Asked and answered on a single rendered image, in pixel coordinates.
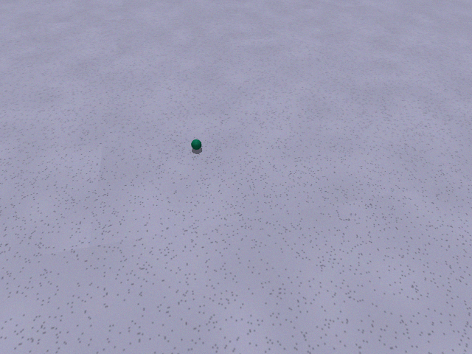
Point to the ball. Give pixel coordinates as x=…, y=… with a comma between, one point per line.
x=196, y=144

